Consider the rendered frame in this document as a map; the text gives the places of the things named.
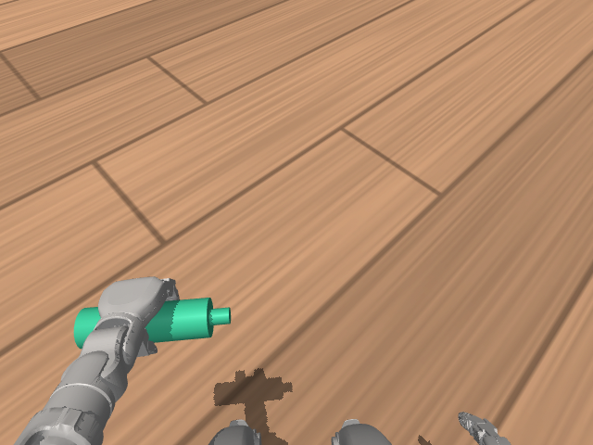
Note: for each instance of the left robot hand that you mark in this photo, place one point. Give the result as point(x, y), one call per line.
point(141, 298)

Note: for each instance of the left robot arm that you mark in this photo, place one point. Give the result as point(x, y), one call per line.
point(78, 409)

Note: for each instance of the bottle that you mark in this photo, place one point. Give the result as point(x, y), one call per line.
point(176, 320)

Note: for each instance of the right robot hand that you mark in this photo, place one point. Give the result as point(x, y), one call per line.
point(482, 431)

